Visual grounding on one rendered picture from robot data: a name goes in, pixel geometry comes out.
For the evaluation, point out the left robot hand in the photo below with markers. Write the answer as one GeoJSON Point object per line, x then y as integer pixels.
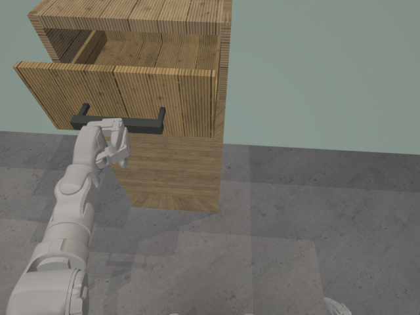
{"type": "Point", "coordinates": [91, 142]}

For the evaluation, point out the handle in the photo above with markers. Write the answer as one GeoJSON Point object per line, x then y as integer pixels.
{"type": "Point", "coordinates": [133, 125]}

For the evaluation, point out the drawer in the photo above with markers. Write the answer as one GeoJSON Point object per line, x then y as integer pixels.
{"type": "Point", "coordinates": [132, 74]}

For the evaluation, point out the cabinet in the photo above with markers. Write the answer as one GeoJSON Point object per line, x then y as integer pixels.
{"type": "Point", "coordinates": [163, 172]}

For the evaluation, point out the left robot upper arm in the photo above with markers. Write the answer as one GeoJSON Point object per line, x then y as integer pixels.
{"type": "Point", "coordinates": [52, 292]}

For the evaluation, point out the right robot hand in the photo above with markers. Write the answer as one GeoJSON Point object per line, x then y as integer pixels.
{"type": "Point", "coordinates": [335, 308]}

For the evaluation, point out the robot left forearm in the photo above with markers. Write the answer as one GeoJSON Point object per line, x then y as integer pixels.
{"type": "Point", "coordinates": [69, 230]}

